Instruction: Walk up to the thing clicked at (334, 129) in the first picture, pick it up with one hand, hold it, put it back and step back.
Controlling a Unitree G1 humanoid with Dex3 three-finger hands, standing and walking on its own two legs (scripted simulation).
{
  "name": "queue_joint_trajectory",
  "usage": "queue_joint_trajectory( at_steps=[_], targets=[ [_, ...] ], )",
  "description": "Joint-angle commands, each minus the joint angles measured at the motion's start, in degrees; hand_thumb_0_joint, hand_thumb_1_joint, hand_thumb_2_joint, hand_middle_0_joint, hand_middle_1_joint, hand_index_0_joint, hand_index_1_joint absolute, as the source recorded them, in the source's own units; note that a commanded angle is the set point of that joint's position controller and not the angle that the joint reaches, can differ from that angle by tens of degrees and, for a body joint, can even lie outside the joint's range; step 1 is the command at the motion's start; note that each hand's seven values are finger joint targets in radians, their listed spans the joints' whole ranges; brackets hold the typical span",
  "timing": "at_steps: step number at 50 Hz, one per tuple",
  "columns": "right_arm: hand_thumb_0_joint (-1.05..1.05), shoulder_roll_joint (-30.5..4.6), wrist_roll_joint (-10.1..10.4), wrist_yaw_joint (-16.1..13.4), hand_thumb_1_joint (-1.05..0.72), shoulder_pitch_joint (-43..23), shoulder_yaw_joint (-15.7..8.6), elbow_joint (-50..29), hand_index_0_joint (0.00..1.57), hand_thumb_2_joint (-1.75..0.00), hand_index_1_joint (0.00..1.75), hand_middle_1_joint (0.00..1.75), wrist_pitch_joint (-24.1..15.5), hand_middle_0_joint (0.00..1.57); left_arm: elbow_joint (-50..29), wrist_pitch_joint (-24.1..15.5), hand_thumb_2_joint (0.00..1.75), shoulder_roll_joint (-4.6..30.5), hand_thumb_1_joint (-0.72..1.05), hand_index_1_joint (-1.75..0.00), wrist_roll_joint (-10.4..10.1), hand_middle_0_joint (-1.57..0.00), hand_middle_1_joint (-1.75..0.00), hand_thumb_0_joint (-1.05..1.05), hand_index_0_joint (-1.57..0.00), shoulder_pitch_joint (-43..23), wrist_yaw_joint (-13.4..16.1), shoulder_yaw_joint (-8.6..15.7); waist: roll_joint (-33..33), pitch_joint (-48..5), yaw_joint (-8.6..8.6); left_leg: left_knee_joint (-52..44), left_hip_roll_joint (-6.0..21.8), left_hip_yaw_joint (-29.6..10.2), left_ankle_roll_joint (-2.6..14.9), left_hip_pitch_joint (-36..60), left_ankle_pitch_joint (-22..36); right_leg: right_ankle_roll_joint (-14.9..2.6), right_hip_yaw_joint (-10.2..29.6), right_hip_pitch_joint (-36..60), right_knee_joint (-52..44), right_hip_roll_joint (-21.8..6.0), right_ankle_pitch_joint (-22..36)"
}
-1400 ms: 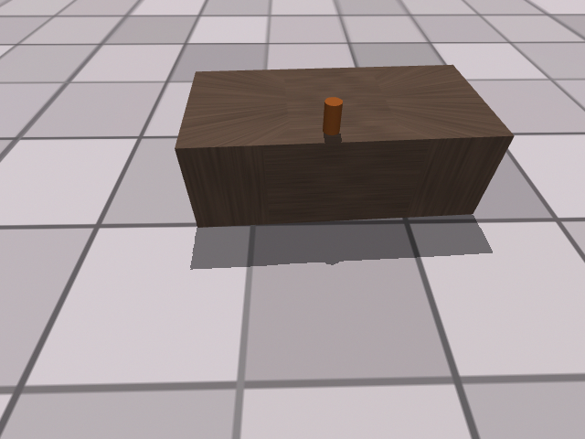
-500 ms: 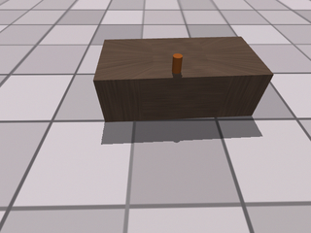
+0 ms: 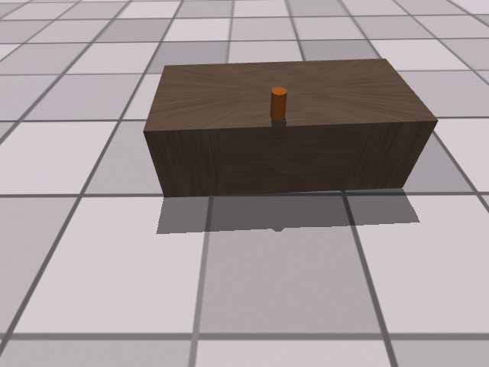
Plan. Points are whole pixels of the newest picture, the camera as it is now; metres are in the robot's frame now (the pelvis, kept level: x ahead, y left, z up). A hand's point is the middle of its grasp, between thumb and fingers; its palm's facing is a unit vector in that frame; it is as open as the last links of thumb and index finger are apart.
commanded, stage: walk up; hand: right
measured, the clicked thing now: (278, 103) +1.25 -0.13 -0.25
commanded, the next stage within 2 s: none
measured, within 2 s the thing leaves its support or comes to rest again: neither
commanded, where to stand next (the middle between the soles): +0.85 -0.04 m, yaw +6 degrees
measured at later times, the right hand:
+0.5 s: hand (368, 272) +0.35 -0.24 -0.12, palm faces -0.11 +0.92 -0.38, open 7.4 cm
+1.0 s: hand (372, 212) +0.53 -0.31 -0.14, palm faces -0.19 +0.92 -0.33, open 7.4 cm
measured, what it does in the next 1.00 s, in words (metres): walks ahead: left foot, then right foot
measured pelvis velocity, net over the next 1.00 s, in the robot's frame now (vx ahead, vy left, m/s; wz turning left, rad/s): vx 0.42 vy -0.06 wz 0.11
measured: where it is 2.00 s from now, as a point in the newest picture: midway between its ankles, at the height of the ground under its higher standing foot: (265, 254)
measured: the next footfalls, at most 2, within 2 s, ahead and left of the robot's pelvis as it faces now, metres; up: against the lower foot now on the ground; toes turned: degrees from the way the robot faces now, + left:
left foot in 0.34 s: +0.30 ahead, +0.13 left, +0.00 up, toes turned +10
right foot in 0.74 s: +0.47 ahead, -0.16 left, +0.00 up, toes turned -1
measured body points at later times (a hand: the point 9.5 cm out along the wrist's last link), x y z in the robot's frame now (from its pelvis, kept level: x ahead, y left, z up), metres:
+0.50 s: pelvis +0.21 +0.00 +0.00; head +0.22 +0.03 +0.44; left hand +0.20 +0.32 -0.14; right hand +0.36 -0.29 -0.09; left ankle +0.26 +0.12 -0.73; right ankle +0.15 -0.14 -0.66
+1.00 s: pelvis +0.42 -0.06 +0.00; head +0.45 -0.07 +0.45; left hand +0.42 +0.27 -0.09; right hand +0.54 -0.36 -0.12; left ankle +0.48 +0.09 -0.69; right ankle +0.43 -0.16 -0.73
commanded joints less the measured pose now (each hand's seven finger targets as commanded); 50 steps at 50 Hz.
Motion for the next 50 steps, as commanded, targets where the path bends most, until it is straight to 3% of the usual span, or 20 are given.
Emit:
queue_joint_trajectory(
  at_steps=[1, 4, 6, 13, 16, 17, 18, 19, 20, 23, 25, 30, 34, 36, 37, 38, 39, 41, 44, 50],
  targets=[
    [0.00, -11.7, 1.5, -1.0, -0.90, -10.0, -1.8, -9.3, 0.20, -0.90, 0.30, 0.30, -2.4, 0.20, -5.9, -1.7, 0.90, 18.2, 0.90, -0.30, -0.3, -0.20, -0.30, 0.00, -0.20, 3.6, 1.6, 4.0, -5.4, 6.8, 5.26, 25.5, -0.3, -5.8, -0.13, -34.0, -0.7, -11.25, 37.9, 13.5, -29.6, -24.7, -36.2],
    [0.00, -11.9, 1.6, 0.1, -0.90, -3.0, -2.0, -5.9, 0.20, -0.90, 0.30, 0.30, -3.0, 0.20, -7.4, -2.6, 0.90, 12.9, 0.90, -0.30, -1.4, -0.20, -0.30, 0.00, -0.20, -1.1, 2.0, 2.2, -4.0, 7.4, 0.46, 20.7, 3.1, -4.2, -1.26, -25.5, 8.0, -9.26, 18.5, 9.1, -26.9, -15.8, -15.3],
    [0.00, -11.0, 1.7, 1.2, -0.90, -1.7, -2.0, -5.8, 0.20, -0.90, 0.30, 0.30, -2.7, 0.20, -7.5, -2.8, 0.90, 12.3, 0.90, -0.30, -1.6, -0.20, -0.30, 0.00, -0.20, 0.4, 1.8, 2.0, -6.2, 6.6, 0.92, 15.5, 2.3, -1.3, -2.09, -21.9, 10.1, -8.97, 9.9, 8.3, -25.9, -12.8, -7.6],
    [0.00, -8.9, 1.3, 1.9, -0.90, -10.9, -1.6, -11.7, 0.20, -0.90, 0.30, 0.30, -2.9, 0.20, -8.9, -1.9, 0.90, 13.6, 0.90, -0.30, -1.4, -0.20, -0.30, 0.00, -0.20, 7.3, 1.5, 1.8, -7.2, 3.5, 4.35, -2.8, 1.2, 8.0, -1.05, -14.0, 14.3, -8.87, 2.3, 12.0, -16.8, -12.1, 14.2],
    [0.00, -10.1, 1.0, 0.7, -0.90, -1.5, -2.9, -9.9, 0.20, -0.90, 0.30, 0.30, -3.4, 0.20, -10.1, -1.3, 0.90, 13.7, 0.90, -0.30, -2.0, -0.20, -0.30, 0.00, -0.20, 6.5, 1.8, 1.0, -2.2, -1.0, -1.57, -6.4, -2.3, 11.3, 1.21, 3.7, 15.2, -7.77, -1.3, 4.8, -1.4, -10.3, 25.8],
    [0.00, -12.6, 0.2, 0.1, -0.90, 6.5, -4.0, -8.1, 0.20, -0.90, 0.30, 0.30, -3.6, 0.20, -10.5, -1.1, 0.90, 11.1, 0.90, -0.30, -2.4, -0.20, -0.30, 0.00, -0.20, 8.3, 2.1, 0.1, 3.5, -6.5, -5.01, -7.7, -1.8, 8.9, 4.08, 15.4, 11.0, -5.74, -3.8, -0.7, 13.2, -6.7, 25.4],
    [0.00, -17.8, -0.8, -0.7, -0.90, 13.1, -5.7, -8.4, 0.20, -0.90, 0.30, 0.30, -3.8, 0.20, -11.8, -1.0, 0.90, 7.4, 0.90, -0.30, -3.1, -0.20, -0.30, 0.00, -0.20, 10.1, 2.3, -0.8, 13.7, -11.9, -7.70, -11.7, 11.1, -12.7, 9.32, 27.2, 1.6, -2.40, -4.4, -14.9, 30.4, -0.5, 9.4],
    [0.00, -21.6, 0.9, -1.0, -0.90, 12.8, -6.2, -10.1, 0.20, -0.90, 0.30, 0.30, -4.0, 0.20, -12.3, -1.0, 0.90, 9.4, 0.90, -0.30, -3.2, -0.20, -0.30, 0.00, -0.20, 10.2, 2.6, -0.3, 12.9, -14.1, -7.42, -20.8, 22.9, -38.6, 15.32, 26.5, -5.0, -2.06, 4.0, -22.6, 37.5, 5.0, -16.1],
    [0.00, -20.9, 3.4, -1.1, -0.90, 9.4, -6.3, -10.8, 0.20, -0.90, 0.30, 0.30, -3.9, 0.20, -12.0, -0.8, 0.90, 14.6, 0.90, -0.30, -2.7, -0.20, -0.30, 0.00, -0.20, 6.8, 2.9, 0.2, 3.8, -11.3, -6.97, -22.1, 23.8, -35.1, 16.76, 20.3, -6.0, -2.72, 10.1, -21.9, 40.8, 0.1, -14.2],
    [0.00, -14.7, 3.2, -1.5, -0.90, 0.7, -3.3, -13.2, 0.20, -0.90, 0.30, 0.30, -4.5, 0.20, -9.2, -0.9, 0.90, 11.9, 0.90, -0.30, -2.9, -0.20, -0.30, 0.00, -0.20, 9.9, 2.1, 0.0, 2.7, 1.6, -0.83, -21.6, 16.8, -13.0, 11.30, 1.9, 5.2, -1.79, 9.1, -18.4, 34.1, -5.3, -7.0],
    [0.00, -14.2, 2.5, -1.0, -0.90, -2.4, -2.5, -14.0, 0.20, -0.90, 0.30, 0.30, -5.1, 0.20, -7.7, -0.4, 0.90, 10.4, 0.90, -0.30, -2.5, -0.20, -0.30, 0.00, -0.20, 13.2, 0.8, 0.2, 6.2, 2.9, 1.26, -23.1, 13.1, -4.3, 10.14, -7.6, 5.8, -0.23, 5.6, -11.0, 26.7, -5.9, -4.7],
    [0.00, -16.8, 2.1, -0.4, -0.90, -1.6, -3.5, -15.0, 0.20, -0.90, 0.30, 0.30, -6.0, 0.20, -9.8, -0.3, 0.90, 10.0, 0.90, -0.30, -1.4, -0.20, -0.30, 0.00, -0.20, 6.8, -1.2, 1.0, 9.3, 2.6, -0.58, -24.5, 13.3, -3.2, 10.64, -8.3, -6.4, 0.65, 2.4, -10.1, 10.6, -5.8, 0.3],
    [0.00, -16.4, 2.1, -0.2, -0.90, -5.5, -3.3, -15.6, 0.20, -0.90, 0.30, 0.30, -5.2, 0.20, -8.8, -0.9, 0.90, 10.2, 0.90, -0.30, -1.1, -0.20, -0.30, 0.00, -0.20, 9.1, -1.4, 1.9, 5.3, 0.0, 2.88, -17.8, 11.6, -0.2, 7.93, -11.6, -7.6, -0.03, -1.5, 0.9, 3.8, -3.2, 5.7],
    [0.00, -12.8, 1.7, -0.4, -0.90, -2.8, -1.8, -15.1, 0.20, -0.90, 0.30, 0.30, -4.7, 0.20, -8.0, -1.7, 0.90, 12.2, 0.90, -0.30, -0.6, -0.20, -0.30, 0.00, -0.20, 11.6, -0.7, 2.9, -1.8, -1.7, 4.33, -4.6, 7.3, 4.4, 5.43, -15.7, -2.5, -0.82, -2.6, 10.6, 0.9, -0.6, 0.1],
    [0.00, -9.6, 1.6, -0.5, -0.90, -0.5, -0.5, -15.1, 0.20, -0.90, 0.30, 0.30, -4.7, 0.20, -7.3, -2.4, 0.90, 15.1, 0.90, -0.30, -0.3, -0.20, -0.30, 0.00, -0.20, 17.5, 0.3, 4.2, -13.4, -4.4, 7.49, 14.9, 3.4, 8.0, 3.46, -20.3, 4.1, -2.87, 7.4, 17.9, -7.0, -5.5, -11.7],
    [0.00, -6.0, 2.4, -0.5, -0.90, 0.4, 1.0, -16.6, 0.20, -0.90, 0.30, 0.30, -4.8, 0.20, -9.0, -3.2, 0.90, 19.7, 0.90, -0.30, -0.6, -0.20, -0.30, 0.00, -0.20, 18.2, 1.3, 4.6, -22.9, -3.3, 6.78, 28.8, -4.0, 8.3, 0.01, -32.2, -5.0, -8.08, 34.7, 19.5, -19.0, -19.6, -18.7],
    [0.00, -12.4, 1.8, -1.4, -0.90, -2.8, -0.9, -15.8, 0.20, -0.90, 0.30, 0.30, -4.2, 0.20, -9.7, -2.9, 0.90, 21.0, 0.90, -0.30, -1.4, -0.20, -0.30, 0.00, -0.20, 15.4, 1.3, 4.0, -15.1, -0.3, 6.48, 33.1, -0.8, 1.8, -0.28, -31.5, -6.3, -13.99, 42.2, 12.6, -20.9, -24.8, -19.3],
    [0.00, -12.9, 3.2, -1.2, -0.90, -0.7, -0.9, -12.8, 0.20, -0.90, 0.30, 0.30, -4.2, 0.20, -10.4, -2.8, 0.90, 17.2, 0.90, -0.30, -2.7, -0.20, -0.30, 0.00, -0.20, 10.3, 1.9, 3.1, -7.8, 1.7, 3.42, 31.7, 1.6, -2.3, -0.20, -28.7, 2.0, -11.80, 27.5, 9.8, -17.9, -18.8, -7.0],
    [0.00, -11.9, 2.8, -0.3, -0.90, 2.5, -0.7, -10.4, 0.20, -0.90, 0.30, 0.30, -3.9, 0.20, -11.5, -2.9, 0.90, 14.6, 0.90, -0.30, -2.3, -0.20, -0.30, 0.00, -0.20, 7.3, 2.1, 2.0, -11.4, 1.2, 1.04, 21.5, 3.1, 0.9, -0.97, -22.3, 4.1, -11.35, 13.6, 5.6, -16.0, -14.3, 4.9],
    [0.00, -9.3, 1.9, 0.8, -0.90, -2.8, -0.6, -12.8, 0.20, -0.90, 0.30, 0.30, -4.0, 0.20, -13.3, -2.8, 0.90, 14.3, 0.90, -0.30, -2.0, -0.20, -0.30, 0.00, -0.20, 8.6, 1.9, 1.6, -9.6, 0.1, 3.06, 3.1, 1.6, 7.3, -1.12, -15.5, 11.4, -11.16, 6.3, 6.1, -13.4, -13.5, 11.7]
  ],
)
